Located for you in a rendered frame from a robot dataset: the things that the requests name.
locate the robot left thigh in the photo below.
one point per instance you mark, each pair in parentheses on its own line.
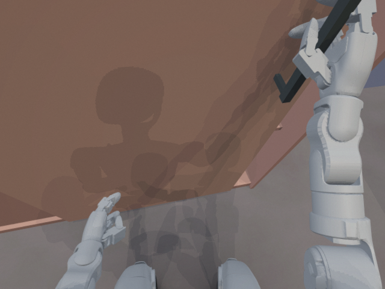
(139,276)

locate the left robot forearm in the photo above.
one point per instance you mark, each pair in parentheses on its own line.
(84,267)

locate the handle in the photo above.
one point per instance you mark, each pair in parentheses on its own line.
(330,29)

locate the robot right hand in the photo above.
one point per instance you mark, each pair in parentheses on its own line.
(351,58)

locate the robot right thigh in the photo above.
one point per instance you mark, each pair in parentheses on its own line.
(236,275)

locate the right robot upper arm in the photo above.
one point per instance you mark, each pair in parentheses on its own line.
(339,267)

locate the robot thigh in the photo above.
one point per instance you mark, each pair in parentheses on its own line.
(236,275)
(139,276)

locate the wardrobe door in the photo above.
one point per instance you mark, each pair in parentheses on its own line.
(14,211)
(159,100)

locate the robot left hand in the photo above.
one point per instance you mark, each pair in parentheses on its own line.
(99,225)

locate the right robot forearm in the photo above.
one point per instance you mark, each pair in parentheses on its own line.
(335,169)

